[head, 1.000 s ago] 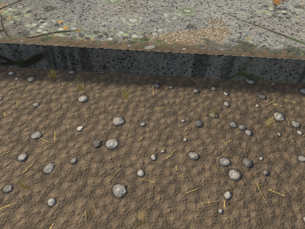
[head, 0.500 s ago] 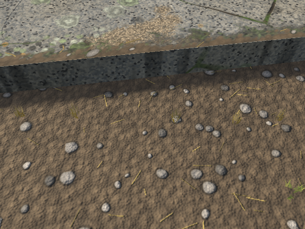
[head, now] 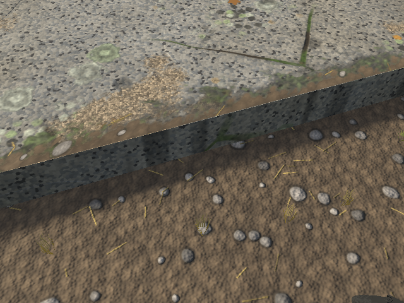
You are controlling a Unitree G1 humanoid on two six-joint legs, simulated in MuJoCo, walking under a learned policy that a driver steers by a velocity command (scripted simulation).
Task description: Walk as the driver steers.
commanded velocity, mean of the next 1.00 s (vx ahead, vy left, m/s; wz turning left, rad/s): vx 0.50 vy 0.00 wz -0.08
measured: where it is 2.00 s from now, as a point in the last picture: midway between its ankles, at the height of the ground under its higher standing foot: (236, 165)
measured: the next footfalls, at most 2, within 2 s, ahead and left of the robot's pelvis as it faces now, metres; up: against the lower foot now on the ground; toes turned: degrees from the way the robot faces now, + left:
right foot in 0.42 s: +0.37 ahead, -0.16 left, +0.00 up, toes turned -5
left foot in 0.94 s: +0.68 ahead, +0.07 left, +0.00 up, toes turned -1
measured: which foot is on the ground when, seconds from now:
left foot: down 0.00-0.42, up 0.44-0.92, down 0.94-1.00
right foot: up 0.00-0.40, down 0.42-0.94, up 0.96-1.00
